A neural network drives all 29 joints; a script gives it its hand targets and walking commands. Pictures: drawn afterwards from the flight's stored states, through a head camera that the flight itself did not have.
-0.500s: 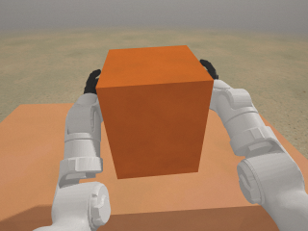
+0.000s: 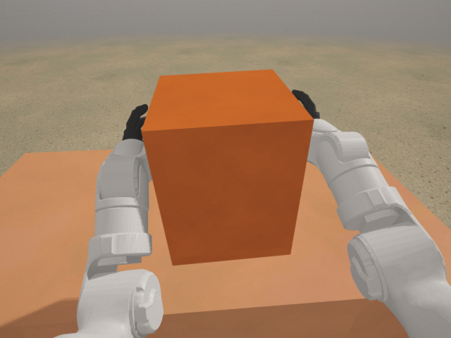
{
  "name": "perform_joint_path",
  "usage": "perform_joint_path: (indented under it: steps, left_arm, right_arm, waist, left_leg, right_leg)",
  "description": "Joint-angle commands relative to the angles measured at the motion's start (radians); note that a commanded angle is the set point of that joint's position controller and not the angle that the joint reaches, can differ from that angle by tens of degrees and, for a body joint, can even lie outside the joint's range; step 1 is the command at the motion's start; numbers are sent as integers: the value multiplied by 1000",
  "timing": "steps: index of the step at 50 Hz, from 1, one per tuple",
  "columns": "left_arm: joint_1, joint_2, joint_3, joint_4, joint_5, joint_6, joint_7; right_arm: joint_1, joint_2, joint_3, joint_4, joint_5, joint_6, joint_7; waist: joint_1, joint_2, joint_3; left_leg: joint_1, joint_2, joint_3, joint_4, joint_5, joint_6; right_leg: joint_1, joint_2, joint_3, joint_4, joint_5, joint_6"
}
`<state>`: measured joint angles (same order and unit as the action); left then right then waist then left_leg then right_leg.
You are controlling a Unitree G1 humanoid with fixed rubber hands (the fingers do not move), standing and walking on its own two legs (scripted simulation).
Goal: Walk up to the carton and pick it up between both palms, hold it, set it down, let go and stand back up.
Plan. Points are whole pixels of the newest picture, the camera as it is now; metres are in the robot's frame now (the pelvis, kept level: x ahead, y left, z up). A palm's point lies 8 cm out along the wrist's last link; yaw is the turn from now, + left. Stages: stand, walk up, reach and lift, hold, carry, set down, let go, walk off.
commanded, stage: hold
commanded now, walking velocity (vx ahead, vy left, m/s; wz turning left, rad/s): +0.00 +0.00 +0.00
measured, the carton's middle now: (224, 164) +0.36 +0.00 +0.22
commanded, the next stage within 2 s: set down in 1.72 s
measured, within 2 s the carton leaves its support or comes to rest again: neither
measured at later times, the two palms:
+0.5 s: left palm (134, 146) +0.36 +0.15 +0.26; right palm (308, 128) +0.37 -0.14 +0.28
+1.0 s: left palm (128, 150) +0.36 +0.16 +0.25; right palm (304, 130) +0.37 -0.13 +0.27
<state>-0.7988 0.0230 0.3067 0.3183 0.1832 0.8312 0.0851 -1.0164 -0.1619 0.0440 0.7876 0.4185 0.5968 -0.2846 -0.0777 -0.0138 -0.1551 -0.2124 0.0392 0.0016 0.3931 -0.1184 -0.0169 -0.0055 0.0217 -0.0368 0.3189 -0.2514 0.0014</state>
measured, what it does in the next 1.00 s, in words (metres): stands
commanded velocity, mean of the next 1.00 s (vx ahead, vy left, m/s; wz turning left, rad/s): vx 0.00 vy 0.00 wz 0.00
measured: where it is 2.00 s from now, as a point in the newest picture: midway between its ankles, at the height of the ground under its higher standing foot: outside the picture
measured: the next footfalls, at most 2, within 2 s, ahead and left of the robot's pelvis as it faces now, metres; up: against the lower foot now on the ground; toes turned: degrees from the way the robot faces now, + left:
none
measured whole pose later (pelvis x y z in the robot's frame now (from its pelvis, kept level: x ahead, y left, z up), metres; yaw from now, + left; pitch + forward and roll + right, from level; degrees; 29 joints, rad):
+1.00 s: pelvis +0.00 +0.00 +0.00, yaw +0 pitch -4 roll -1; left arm -0.78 0.03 0.31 0.33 0.18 0.82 0.08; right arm -1.00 -0.15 0.04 0.79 0.40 0.59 -0.29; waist -0.07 -0.02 -0.19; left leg -0.22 0.04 -0.01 0.40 -0.12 -0.02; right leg -0.01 0.03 -0.04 0.31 -0.25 0.00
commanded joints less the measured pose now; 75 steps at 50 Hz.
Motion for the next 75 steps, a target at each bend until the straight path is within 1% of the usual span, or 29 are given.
perform_joint_path:
  steps: [1, 10, 18, 31, 32, 33, 35, 37, 40, 42, 45, 46, 47, 48, 49, 50, 51, 53, 54, 58, 59, 63, 65, 66, 70, 71, 72, 74, 75]
  left_arm:
    - [-904, -558, -447, -208, -191, -79, -150]
    - [-847, -538, -406, -157, -141, -66, -169]
    - [-873, -547, -430, -190, -160, -70, -172]
    - [-874, -553, -433, -182, -167, -70, -166]
    - [-860, -572, -463, -240, -202, -86, -165]
    - [-856, -568, -469, -241, -207, -88, -162]
    - [-878, -566, -472, -254, -211, -93, -156]
    - [-844, -553, -452, -202, -189, -84, -153]
    - [-791, -541, -426, -155, -168, -77, -174]
    - [-831, -546, -430, -169, -167, -81, -174]
    - [-886, -554, -429, -160, -173, -91, -171]
    - [-916, -564, -446, -162, -190, -99, -169]
    - [-925, -578, -458, -169, -206, -106, -165]
    - [-936, -579, -469, -179, -211, -112, -159]
    - [-933, -583, -467, -160, -212, -110, -158]
    - [-920, -588, -471, -160, -211, -110, -157]
    - [-912, -586, -454, -136, -203, -107, -157]
    - [-903, -579, -459, -148, -202, -107, -155]
    - [-898, -572, -439, -124, -197, -103, -157]
    - [-906, -554, -404, -103, -168, -104, -163]
    - [-892, -558, -399, -85, -171, -101, -165]
    - [-965, -582, -448, -117, -213, -124, -153]
    - [-926, -567, -411, -83, -199, -122, -149]
    - [-917, -581, -431, -106, -203, -122, -148]
    - [-891, -548, -367, -63, -166, -115, -162]
    - [-881, -549, -358, -39, -164, -112, -166]
    - [-902, -563, -393, -98, -183, -119, -164]
    - [-931, -583, -421, -111, -197, -121, -153]
    - [-915, -590, -430, -112, -203, -119, -151]
  right_arm:
    - [-803, 716, 244, -420, 157, -23, 114]
    - [-766, 693, 229, -375, 136, -16, 108]
    - [-775, 703, 232, -396, 143, -20, 105]
    - [-781, 698, 227, -386, 136, -22, 112]
    - [-762, 717, 259, -428, 161, -31, 110]
    - [-756, 708, 269, -437, 171, -32, 108]
    - [-763, 709, 268, -435, 168, -34, 110]
    - [-733, 684, 254, -385, 152, -30, 113]
    - [-721, 685, 250, -385, 140, -30, 104]
    - [-721, 672, 226, -347, 136, -24, 106]
    - [-757, 694, 206, -340, 119, -31, 119]
    - [-777, 706, 202, -343, 118, -37, 123]
    - [-810, 727, 213, -382, 123, -47, 125]
    - [-785, 722, 205, -352, 125, -41, 124]
    - [-808, 715, 205, -371, 125, -47, 122]
    - [-792, 715, 209, -371, 129, -46, 119]
    - [-808, 705, 208, -378, 128, -46, 117]
    - [-768, 695, 203, -339, 131, -38, 116]
    - [-786, 687, 202, -331, 130, -38, 118]
    - [-740, 675, 165, -237, 103, -26, 125]
    - [-770, 673, 173, -272, 109, -35, 129]
    - [-835, 699, 173, -320, 116, -52, 133]
    - [-826, 712, 200, -317, 126, -49, 132]
    - [-808, 699, 202, -317, 135, -50, 132]
    - [-766, 686, 194, -260, 125, -39, 127]
    - [-799, 688, 194, -289, 125, -44, 126]
    - [-795, 693, 198, -306, 133, -48, 125]
    - [-818, 687, 188, -326, 135, -52, 131]
    - [-828, 695, 203, -356, 141, -55, 129]
  waist:
    - [-5, 50, -407]
    - [4, 41, -349]
    - [-10, 47, -355]
    - [-4, 55, -364]
    - [2, 48, -455]
    - [-2, 64, -459]
    - [1, 58, -459]
    - [5, 62, -379]
    - [6, 36, -335]
    - [-5, 56, -307]
    - [2, 51, -309]
    - [-5, 61, -325]
    - [6, 59, -369]
    - [-15, 73, -377]
    - [-6, 74, -378]
    - [-13, 80, -379]
    - [0, 81, -382]
    - [-14, 90, -382]
    - [0, 84, -359]
    - [-10, 66, -300]
    - [7, 62, -326]
    - [-9, 83, -416]
    - [17, 49, -392]
    - [4, 68, -420]
    - [16, 33, -336]
    - [25, 22, -337]
    - [6, 41, -389]
    - [-3, 73, -404]
    - [2, 67, -426]
  left_leg:
    - [413, -61, -30, 23, 237, -29]
    - [395, -66, -24, 2, 192, -21]
    - [407, -66, -24, 11, 222, -29]
    - [402, -60, -22, 6, 197, -28]
    - [426, -62, -31, 39, 284, -27]
    - [438, -64, -36, 50, 321, -34]
    - [442, -66, -38, 48, 301, -35]
    - [426, -64, -38, 33, 258, -31]
    - [397, -69, -30, 19, 218, -17]
    - [401, -63, -34, 10, 206, -27]
    - [383, -59, -31, -3, 153, -24]
    - [374, -60, -32, 0, 140, -24]
    - [372, -63, -32, 9, 157, -19]
    - [383, -61, -36, 16, 177, -27]
    - [388, -61, -38, 22, 178, -28]
    - [397, -60, -39, 25, 190, -30]
    - [397, -62, -36, 26, 186, -28]
    - [402, -61, -41, 26, 193, -33]
    - [388, -61, -36, 20, 173, -28]
    - [371, -53, -32, -10, 126, -23]
    - [369, -55, -32, -7, 122, -18]
    - [386, -56, -37, 18, 170, -28]
    - [378, -60, -33, 16, 177, -13]
    - [398, -56, -39, 22, 209, -23]
    - [378, -59, -31, 1, 170, -16]
    - [369, -63, -30, 3, 164, -10]
    - [389, -61, -36, 11, 191, -19]
    - [400, -58, -38, 24, 206, -29]
    - [405, -61, -39, 30, 219, -27]
  right_leg:
    - [-203, 56, 23, -64, 301, 106]
    - [-190, 49, 28, -71, 280, 110]
    - [-196, 48, 24, -68, 309, 113]
    - [-209, 51, 22, -73, 256, 103]
    - [-190, 66, 20, -64, 317, 104]
    - [-188, 67, 21, -65, 352, 104]
    - [-209, 67, 17, -70, 318, 107]
    - [-240, 62, 18, -84, 269, 100]
    - [-217, 50, 25, -93, 282, 108]
    - [-243, 54, 22, -99, 233, 100]
    - [-268, 54, 15, -106, 163, 98]
    - [-275, 51, 16, -105, 156, 97]
    - [-260, 53, 19, -99, 175, 96]
    - [-257, 57, 20, -94, 198, 93]
    - [-266, 52, 20, -93, 202, 97]
    - [-260, 56, 20, -92, 214, 95]
    - [-263, 54, 20, -93, 203, 95]
    - [-262, 55, 21, -90, 218, 97]
    - [-268, 51, 22, -96, 191, 97]
    - [-282, 52, 19, -106, 125, 93]
    - [-276, 50, 21, -107, 122, 92]
    - [-279, 59, 19, -93, 163, 91]
    - [-263, 58, 23, -98, 182, 97]
    - [-253, 64, 18, -89, 210, 94]
    - [-254, 55, 21, -103, 187, 100]
    - [-249, 53, 25, -108, 189, 100]
    - [-243, 57, 24, -99, 213, 98]
    - [-267, 62, 20, -99, 190, 92]
    - [-258, 63, 21, -100, 207, 94]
